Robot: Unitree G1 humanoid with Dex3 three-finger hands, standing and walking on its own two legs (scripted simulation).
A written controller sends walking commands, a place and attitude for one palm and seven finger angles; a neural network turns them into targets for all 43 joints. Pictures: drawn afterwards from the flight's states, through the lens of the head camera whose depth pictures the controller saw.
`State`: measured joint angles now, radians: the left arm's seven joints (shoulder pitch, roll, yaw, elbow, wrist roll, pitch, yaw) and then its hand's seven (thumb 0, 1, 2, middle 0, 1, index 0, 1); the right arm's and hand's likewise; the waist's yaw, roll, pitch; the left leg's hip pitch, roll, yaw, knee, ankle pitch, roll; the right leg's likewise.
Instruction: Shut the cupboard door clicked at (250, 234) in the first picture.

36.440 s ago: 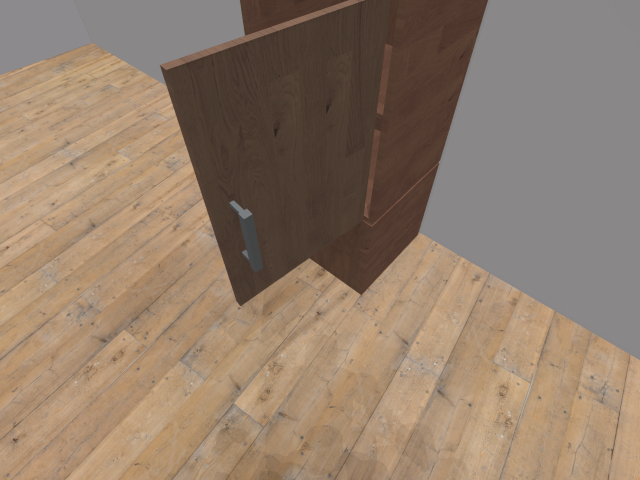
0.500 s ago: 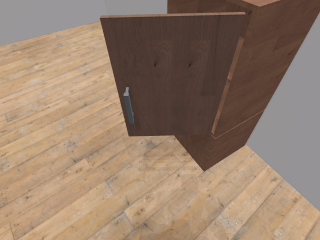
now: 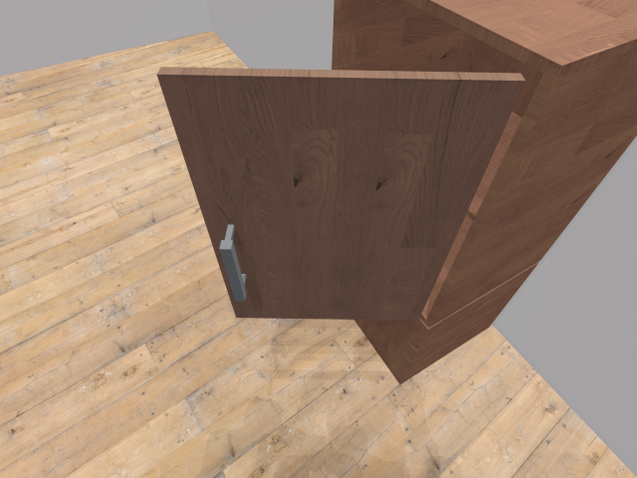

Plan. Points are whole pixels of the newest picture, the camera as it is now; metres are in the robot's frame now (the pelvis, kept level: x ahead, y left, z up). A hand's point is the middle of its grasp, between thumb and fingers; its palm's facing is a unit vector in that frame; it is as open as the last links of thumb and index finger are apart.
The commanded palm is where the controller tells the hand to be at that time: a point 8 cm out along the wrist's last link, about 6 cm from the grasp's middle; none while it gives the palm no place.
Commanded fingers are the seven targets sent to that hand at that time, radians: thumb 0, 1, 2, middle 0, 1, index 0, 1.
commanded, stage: come to a stop and stand still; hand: left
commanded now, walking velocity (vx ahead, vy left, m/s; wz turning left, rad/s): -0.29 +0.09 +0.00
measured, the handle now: (235, 264) +0.47 +0.18 -0.09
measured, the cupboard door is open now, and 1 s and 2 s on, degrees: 59 59 59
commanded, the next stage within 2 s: look again from close up in 1.36 s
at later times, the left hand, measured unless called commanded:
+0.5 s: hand out of the picture +0.10 +0.23 -0.19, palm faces +0.05 -0.97 -0.23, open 7.4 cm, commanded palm none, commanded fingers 0.00 0.90 0.90 -0.20 -0.30 -0.20 -0.30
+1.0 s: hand out of the picture +0.03 +0.17 -0.17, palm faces +0.00 -0.98 -0.20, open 7.4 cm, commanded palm none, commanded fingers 0.00 0.90 0.90 -0.20 -0.30 -0.20 -0.30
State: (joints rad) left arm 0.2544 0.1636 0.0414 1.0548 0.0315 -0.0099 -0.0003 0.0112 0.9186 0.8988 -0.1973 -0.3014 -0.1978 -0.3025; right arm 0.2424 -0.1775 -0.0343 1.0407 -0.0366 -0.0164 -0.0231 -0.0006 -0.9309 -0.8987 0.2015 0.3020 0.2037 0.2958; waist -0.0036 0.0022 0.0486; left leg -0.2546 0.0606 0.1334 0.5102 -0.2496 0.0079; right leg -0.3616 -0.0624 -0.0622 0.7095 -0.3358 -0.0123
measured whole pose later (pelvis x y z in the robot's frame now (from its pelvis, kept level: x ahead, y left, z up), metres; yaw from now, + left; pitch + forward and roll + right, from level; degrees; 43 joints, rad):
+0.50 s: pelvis +0.04 +0.02 -0.01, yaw +1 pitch +0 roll -1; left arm 0.16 0.23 0.05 1.00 0.02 0.06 0.05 0.00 0.91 0.90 -0.20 -0.30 -0.20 -0.30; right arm 0.14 -0.21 -0.04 0.96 -0.03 0.03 -0.02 0.01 -0.91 -0.90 0.20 0.30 0.20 0.30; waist 0.01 -0.05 0.10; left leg -0.31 0.00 0.07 0.61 -0.30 0.05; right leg -0.34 -0.05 0.00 0.74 -0.47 0.03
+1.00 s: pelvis -0.01 -0.01 +0.00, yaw +0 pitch -1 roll +0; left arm 0.22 0.17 0.03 1.05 0.02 0.03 0.02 0.00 0.91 0.90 -0.20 -0.30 -0.20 -0.30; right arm 0.30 -0.18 -0.05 1.09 -0.02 0.04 -0.03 0.01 -0.91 -0.90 0.20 0.30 0.20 0.30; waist -0.03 -0.01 0.03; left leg -0.30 0.03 0.07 0.48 -0.18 0.00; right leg -0.16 -0.03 0.00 0.46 -0.29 0.01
